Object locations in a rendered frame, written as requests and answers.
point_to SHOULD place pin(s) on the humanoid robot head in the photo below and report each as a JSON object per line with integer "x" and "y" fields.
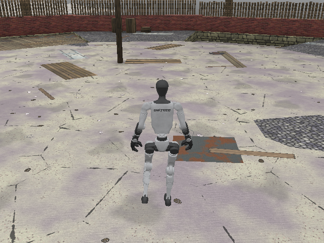
{"x": 162, "y": 88}

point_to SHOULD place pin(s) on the robot right hand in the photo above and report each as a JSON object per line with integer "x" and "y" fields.
{"x": 186, "y": 143}

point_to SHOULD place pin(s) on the robot right shin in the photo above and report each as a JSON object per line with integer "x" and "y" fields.
{"x": 169, "y": 183}

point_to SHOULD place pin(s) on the robot left hand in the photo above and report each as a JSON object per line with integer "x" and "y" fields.
{"x": 133, "y": 144}

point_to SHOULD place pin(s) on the robot right upper arm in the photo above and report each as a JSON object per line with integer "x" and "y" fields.
{"x": 180, "y": 114}

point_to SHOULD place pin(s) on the right robot forearm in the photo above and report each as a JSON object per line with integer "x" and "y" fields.
{"x": 186, "y": 134}

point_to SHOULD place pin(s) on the left robot forearm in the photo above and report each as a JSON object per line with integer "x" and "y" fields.
{"x": 136, "y": 134}

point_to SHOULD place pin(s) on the robot left upper arm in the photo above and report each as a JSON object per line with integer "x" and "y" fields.
{"x": 143, "y": 115}

